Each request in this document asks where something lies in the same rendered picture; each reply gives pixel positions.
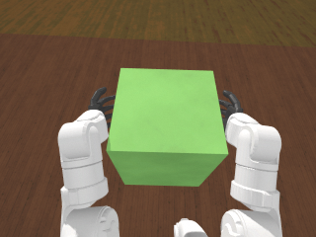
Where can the robot right thigh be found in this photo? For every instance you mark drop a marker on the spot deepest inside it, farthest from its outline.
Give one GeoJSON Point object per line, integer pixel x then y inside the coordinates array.
{"type": "Point", "coordinates": [188, 228]}

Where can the right robot hand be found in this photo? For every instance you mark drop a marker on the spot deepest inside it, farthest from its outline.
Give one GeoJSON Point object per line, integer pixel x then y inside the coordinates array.
{"type": "Point", "coordinates": [233, 108]}

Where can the right robot upper arm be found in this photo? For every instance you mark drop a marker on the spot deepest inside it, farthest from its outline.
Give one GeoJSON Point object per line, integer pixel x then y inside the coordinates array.
{"type": "Point", "coordinates": [248, 223]}

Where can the left robot hand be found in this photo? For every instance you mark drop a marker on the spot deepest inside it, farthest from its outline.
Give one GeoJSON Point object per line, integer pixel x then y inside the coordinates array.
{"type": "Point", "coordinates": [97, 104]}

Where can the right robot forearm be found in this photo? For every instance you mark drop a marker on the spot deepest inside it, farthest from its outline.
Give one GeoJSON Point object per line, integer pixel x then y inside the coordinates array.
{"type": "Point", "coordinates": [257, 158]}

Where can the left robot upper arm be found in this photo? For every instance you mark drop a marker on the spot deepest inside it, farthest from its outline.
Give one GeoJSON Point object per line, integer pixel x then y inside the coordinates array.
{"type": "Point", "coordinates": [94, 221]}

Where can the left robot forearm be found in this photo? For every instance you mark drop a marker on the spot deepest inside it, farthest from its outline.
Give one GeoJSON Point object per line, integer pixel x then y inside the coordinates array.
{"type": "Point", "coordinates": [81, 158]}

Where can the carton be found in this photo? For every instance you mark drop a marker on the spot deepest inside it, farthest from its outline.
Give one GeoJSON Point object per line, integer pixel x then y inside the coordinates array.
{"type": "Point", "coordinates": [166, 127]}

